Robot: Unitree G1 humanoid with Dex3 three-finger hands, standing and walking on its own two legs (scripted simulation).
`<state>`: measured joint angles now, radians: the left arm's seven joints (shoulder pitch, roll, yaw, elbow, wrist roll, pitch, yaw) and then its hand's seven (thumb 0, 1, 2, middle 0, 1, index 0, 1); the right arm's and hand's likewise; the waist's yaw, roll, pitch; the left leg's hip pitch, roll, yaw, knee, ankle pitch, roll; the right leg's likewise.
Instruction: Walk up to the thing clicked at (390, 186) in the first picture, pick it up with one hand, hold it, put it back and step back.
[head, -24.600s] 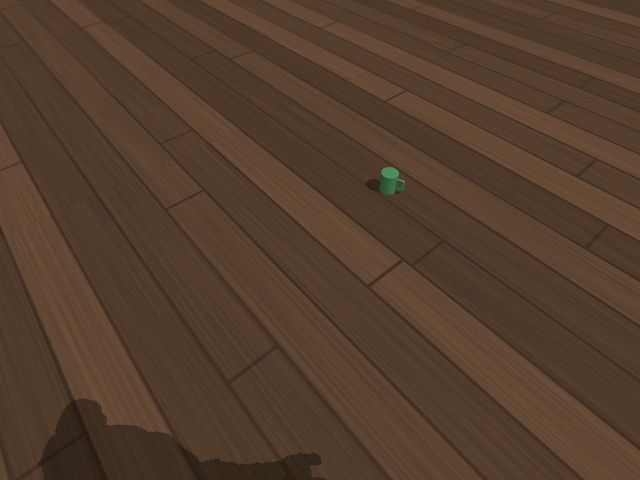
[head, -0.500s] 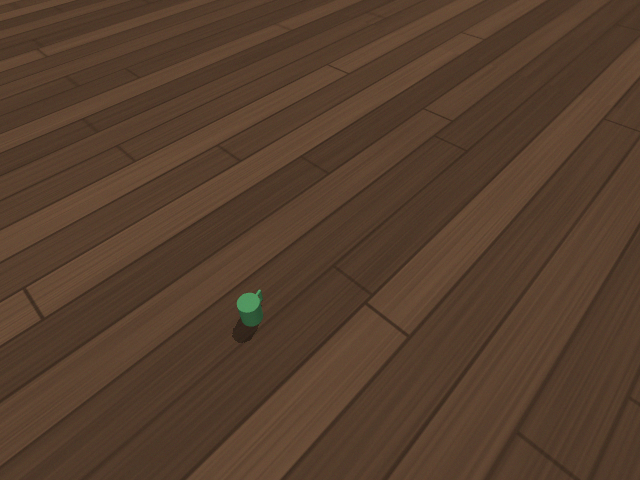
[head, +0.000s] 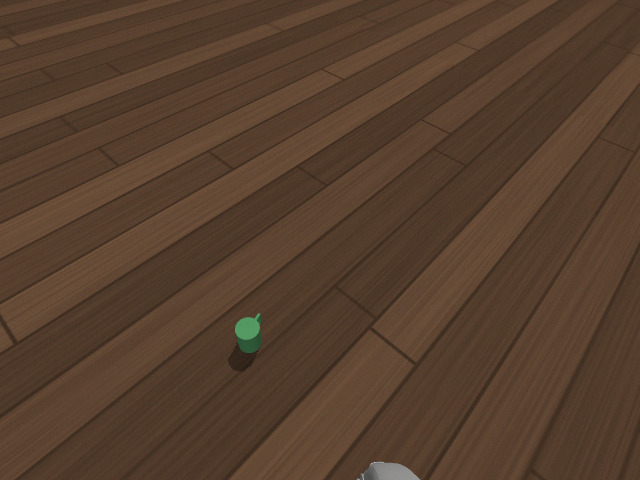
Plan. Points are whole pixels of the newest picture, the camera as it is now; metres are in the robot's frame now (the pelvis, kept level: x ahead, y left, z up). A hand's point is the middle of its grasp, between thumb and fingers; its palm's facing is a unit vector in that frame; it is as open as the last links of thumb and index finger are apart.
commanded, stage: walk up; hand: left
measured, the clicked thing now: (251, 331) +0.68 +0.18 -0.73
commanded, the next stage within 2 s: none
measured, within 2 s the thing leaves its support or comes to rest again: neither
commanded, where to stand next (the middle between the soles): +0.28 -0.04 m, yaw -2 degrees
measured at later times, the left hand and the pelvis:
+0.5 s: hand (153, 419) +0.24 +0.24 -0.13, palm faces -0.06 -0.92 -0.39, open 7.4 cm; pelvis +0.17 -0.03 +0.00, yaw -2 degrees
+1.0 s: hand (151, 413) +0.26 +0.25 -0.17, palm faces -0.06 -0.92 -0.40, open 7.4 cm; pelvis +0.21 -0.02 -0.02, yaw -2 degrees
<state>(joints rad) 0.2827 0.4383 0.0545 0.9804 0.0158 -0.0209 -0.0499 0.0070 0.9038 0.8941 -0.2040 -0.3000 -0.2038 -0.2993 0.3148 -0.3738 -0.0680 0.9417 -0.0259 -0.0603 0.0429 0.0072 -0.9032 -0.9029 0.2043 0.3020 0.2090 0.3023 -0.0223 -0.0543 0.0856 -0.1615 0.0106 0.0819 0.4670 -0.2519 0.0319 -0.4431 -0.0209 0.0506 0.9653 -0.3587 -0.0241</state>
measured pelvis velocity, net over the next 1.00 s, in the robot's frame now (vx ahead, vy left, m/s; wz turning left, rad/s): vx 0.21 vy -0.02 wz -0.04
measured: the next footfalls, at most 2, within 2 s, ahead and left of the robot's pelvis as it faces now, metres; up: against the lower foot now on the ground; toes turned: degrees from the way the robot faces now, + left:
right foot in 0.22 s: +0.21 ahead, -0.15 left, +0.00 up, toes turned -4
left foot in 0.60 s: +0.34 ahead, +0.11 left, +0.00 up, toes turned +0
